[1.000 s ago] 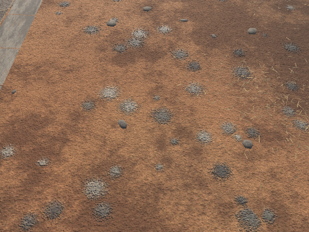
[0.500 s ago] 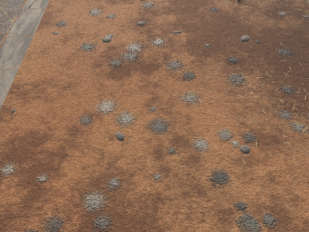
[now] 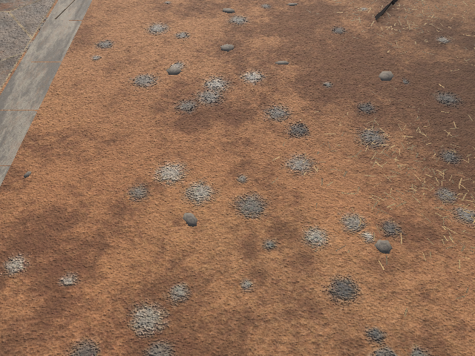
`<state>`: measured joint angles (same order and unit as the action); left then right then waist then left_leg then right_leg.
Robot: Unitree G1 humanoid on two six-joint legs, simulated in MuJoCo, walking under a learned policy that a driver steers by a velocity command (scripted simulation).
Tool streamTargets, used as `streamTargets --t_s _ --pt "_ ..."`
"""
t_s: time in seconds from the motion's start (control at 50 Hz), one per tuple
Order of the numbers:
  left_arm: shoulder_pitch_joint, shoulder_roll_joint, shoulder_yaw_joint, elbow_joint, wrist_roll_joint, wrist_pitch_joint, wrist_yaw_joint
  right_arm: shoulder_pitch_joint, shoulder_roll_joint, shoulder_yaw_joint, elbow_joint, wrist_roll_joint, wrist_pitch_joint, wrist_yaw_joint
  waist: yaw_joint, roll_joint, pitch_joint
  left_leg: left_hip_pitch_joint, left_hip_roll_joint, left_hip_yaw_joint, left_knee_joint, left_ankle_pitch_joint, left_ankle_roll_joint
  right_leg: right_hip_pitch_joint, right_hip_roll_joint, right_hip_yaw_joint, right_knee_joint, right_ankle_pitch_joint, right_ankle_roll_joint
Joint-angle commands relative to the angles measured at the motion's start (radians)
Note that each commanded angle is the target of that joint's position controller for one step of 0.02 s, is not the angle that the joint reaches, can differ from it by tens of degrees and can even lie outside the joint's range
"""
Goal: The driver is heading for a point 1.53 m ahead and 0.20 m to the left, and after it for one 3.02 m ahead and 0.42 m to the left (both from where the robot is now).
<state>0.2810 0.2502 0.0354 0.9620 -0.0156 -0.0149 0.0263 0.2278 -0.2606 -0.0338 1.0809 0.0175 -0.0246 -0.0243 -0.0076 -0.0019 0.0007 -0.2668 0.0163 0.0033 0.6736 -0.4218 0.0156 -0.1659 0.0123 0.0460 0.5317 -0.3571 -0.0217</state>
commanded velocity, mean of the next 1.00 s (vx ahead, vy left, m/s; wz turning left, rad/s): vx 0.27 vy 0.00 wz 0.00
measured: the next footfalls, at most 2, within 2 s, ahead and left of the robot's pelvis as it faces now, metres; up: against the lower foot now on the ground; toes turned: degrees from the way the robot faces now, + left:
right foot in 0.52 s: +0.41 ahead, -0.11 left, +0.00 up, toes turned -3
left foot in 0.92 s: +0.46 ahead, +0.12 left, +0.00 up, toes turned +0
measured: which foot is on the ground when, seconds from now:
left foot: down 0.00-0.52, up 0.54-0.90, down 0.92-1.00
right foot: down 0.00-0.06, up 0.08-0.50, down 0.52-1.00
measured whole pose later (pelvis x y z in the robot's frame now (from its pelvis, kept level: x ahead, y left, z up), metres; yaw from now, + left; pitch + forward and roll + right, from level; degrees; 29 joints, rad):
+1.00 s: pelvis +0.38 -0.02 +0.00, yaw +0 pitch +0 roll -2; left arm 0.16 0.23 0.01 1.01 0.01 -0.04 0.00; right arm 0.17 -0.23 -0.05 0.94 -0.01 0.00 -0.04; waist 0.02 0.00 0.01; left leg -0.31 0.06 -0.03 0.51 -0.20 -0.03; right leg -0.20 0.05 -0.07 0.44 -0.24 -0.04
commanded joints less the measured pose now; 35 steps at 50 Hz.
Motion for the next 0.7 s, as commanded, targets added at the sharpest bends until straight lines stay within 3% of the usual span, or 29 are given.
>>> streamTargets --t_s 0.02,0.04,0.06,0.08,0.1,0.12,0.14,0.18,0.22,0.26,0.32,0.38,0.44,0.48,0.5,0.52,0.54,0.56,0.58,0.6,0.62,0.64,0.7 --pt "-0.064 0.173 0.038 -0.059 -0.014 -0.025 0.002 0.000 -0.058 -0.009 -0.049 0.015 -0.057 0.023 -0.040 -0.175 0.160 -0.046 0.013 0.018 -0.060 -0.025 0.066 -0.163 -0.255 0.349 -0.316 -0.367 -0.168" --pt "-0.121 0.160 0.034 -0.078 -0.018 -0.024 -0.001 0.090 -0.062 -0.016 -0.009 0.014 -0.064 0.027 -0.089 -0.136 0.143 0.123 -0.007 0.029 -0.195 0.060 0.075 -0.243 -0.190 0.255 -0.254 -0.283 -0.127" --pt "-0.149 0.119 0.023 -0.096 -0.010 -0.029 -0.003 0.181 -0.095 -0.029 0.028 0.002 -0.065 0.028 -0.112 -0.033 0.106 0.261 0.038 -0.073 -0.264 0.096 0.074 -0.316 -0.106 0.139 -0.076 -0.145 -0.079" --pt "-0.162 0.052 0.005 -0.125 0.000 -0.041 -0.005 0.292 -0.191 -0.051 0.047 -0.002 -0.067 0.028 -0.129 0.223 0.047 0.382 0.232 -0.414 -0.436 -0.079 0.152 -0.453 0.019 -0.042 0.256 -0.095 -0.004" --pt "-0.167 0.086 0.017 -0.152 -0.021 -0.058 0.001 0.321 -0.240 -0.055 0.046 -0.018 -0.079 0.042 -0.122 0.298 0.057 0.389 0.377 -0.733 -0.538 -0.165 0.263 -0.584 0.051 0.003 0.466 -0.239 0.001" --pt "-0.143 0.119 0.025 -0.138 -0.038 -0.070 -0.004 0.233 -0.173 -0.035 0.019 -0.019 -0.091 0.043 -0.073 0.167 0.117 0.360 0.377 -0.685 -0.525 -0.166 0.261 -0.648 -0.019 0.065 0.587 -0.177 -0.018" --pt "-0.116 0.117 0.026 -0.118 -0.038 -0.080 -0.013 0.186 -0.125 -0.024 -0.006 -0.012 -0.098 0.043 -0.052 0.127 0.135 0.355 0.325 -0.562 -0.519 -0.125 0.223 -0.669 -0.056 0.061 0.609 -0.071 -0.036" --pt "-0.137 0.127 0.037 -0.110 -0.016 -0.090 -0.020 0.156 -0.103 -0.014 -0.027 -0.008 -0.096 0.046 -0.041 0.097 0.126 0.367 0.261 -0.387 -0.527 0.086 0.163 -0.674 -0.108 0.025 0.549 0.080 -0.042" --pt "-0.164 0.102 0.038 -0.116 -0.005 -0.090 -0.035 0.208 -0.068 -0.001 -0.020 -0.016 -0.082 0.039 -0.051 0.113 0.091 0.368 0.209 -0.258 -0.529 0.316 0.147 -0.624 -0.116 -0.019 0.484 0.157 -0.022" --pt "-0.216 0.065 0.029 -0.136 -0.004 -0.083 -0.042 0.236 -0.086 -0.002 -0.021 -0.019 -0.071 0.025 -0.060 0.097 0.087 0.358 0.194 -0.189 -0.534 0.460 0.158 -0.618 -0.110 -0.051 0.397 0.205 0.007" --pt "-0.341 0.030 0.010 -0.185 -0.008 -0.081 -0.049 0.239 -0.119 -0.005 -0.038 -0.021 -0.060 0.009 -0.080 0.088 0.116 0.261 0.168 -0.118 -0.569 0.469 0.154 -0.529 -0.080 -0.087 0.181 0.317 0.030" --pt "-0.418 0.041 0.004 -0.213 -0.015 -0.082 -0.060 0.282 -0.131 -0.011 -0.031 -0.012 -0.059 0.005 -0.092 0.103 0.150 0.237 0.187 -0.095 -0.596 0.454 0.161 -0.457 -0.055 -0.104 0.064 0.385 0.021" --pt "-0.439 0.069 0.009 -0.235 -0.018 -0.088 -0.074 0.282 -0.138 -0.021 -0.030 -0.001 -0.054 0.003 -0.059 0.103 0.151 0.326 0.233 -0.081 -0.553 0.563 0.146 -0.436 -0.052 -0.080 -0.003 0.369 -0.021" --pt "-0.355 0.115 0.030 -0.219 -0.010 -0.091 -0.075 0.251 -0.159 -0.032 -0.044 -0.008 -0.043 0.001 0.009 0.126 0.072 0.377 0.236 -0.057 -0.417 0.913 0.117 -0.297 -0.007 -0.099 -0.010 0.327 -0.056" --pt "-0.212 0.149 0.051 -0.177 -0.006 -0.091 -0.070 0.233 -0.161 -0.033 -0.052 -0.016 -0.032 0.001 0.085 0.139 -0.022 0.366 0.205 -0.030 -0.250 1.096 0.091 -0.121 0.030 -0.120 -0.014 0.342 -0.082" --pt "-0.058 0.184 0.068 -0.129 0.000 -0.089 -0.061 0.228 -0.149 -0.028 -0.065 -0.021 -0.027 0.001 0.153 0.128 -0.122 0.258 0.157 -0.013 -0.046 1.072 0.051 0.115 -0.002 -0.092 -0.021 0.452 -0.111" --pt "0.084 0.270 0.084 -0.097 0.029 -0.083 -0.051 0.289 -0.084 -0.007 -0.091 -0.049 -0.034 0.004 0.144 -0.060 -0.287 -0.040 0.057 0.010 0.291 0.627 0.008 0.486 -0.239 0.173 0.063 0.690 -0.199" --pt "0.099 0.261 0.072 -0.080 0.032 -0.076 -0.061 0.424 0.026 0.021 -0.059 -0.027 -0.050 0.012 0.082 -0.277 -0.472 -0.246 -0.117 -0.093 0.610 -0.230 -0.030 0.654 -0.454 0.586 -0.080 0.706 -0.359" --pt "0.040 0.185 0.054 -0.089 0.014 -0.073 -0.063 0.331 -0.093 -0.010 -0.060 0.002 -0.066 0.016 0.101 -0.148 -0.370 -0.271 -0.065 -0.182 0.703 -0.216 -0.019 0.495 -0.395 0.518 -0.135 0.691 -0.314" --pt "-0.079 0.149 0.039 -0.105 0.007 -0.075 -0.060 0.230 -0.113 -0.019 -0.096 0.021 -0.071 0.013 0.067 -0.115 -0.190 -0.322 -0.016 -0.120 0.686 -0.146 -0.015 0.319 -0.360 0.341 -0.154 0.751 -0.277" --pt "-0.145 0.115 0.027 -0.111 0.009 -0.081 -0.062 0.184 -0.107 -0.021 -0.101 0.011 -0.068 0.003 0.035 -0.023 -0.117 -0.290 0.032 -0.089 0.636 -0.077 -0.022 0.170 -0.315 0.235 -0.184 0.825 -0.252" --pt "-0.180 0.097 0.022 -0.108 0.016 -0.087 -0.065 0.179 -0.095 -0.029 -0.103 -0.001 -0.057 -0.006 0.004 -0.019 -0.079 -0.238 0.060 -0.080 0.578 -0.032 -0.027 0.059 -0.281 0.161 -0.216 0.843 -0.234" --pt "-0.209 0.071 0.009 -0.072 0.046 -0.099 -0.069 0.219 -0.028 -0.025 -0.104 -0.010 -0.018 -0.015 -0.057 -0.058 -0.074 -0.073 0.084 -0.073 0.436 0.032 -0.037 -0.130 -0.232 0.049 -0.276 0.872 -0.239"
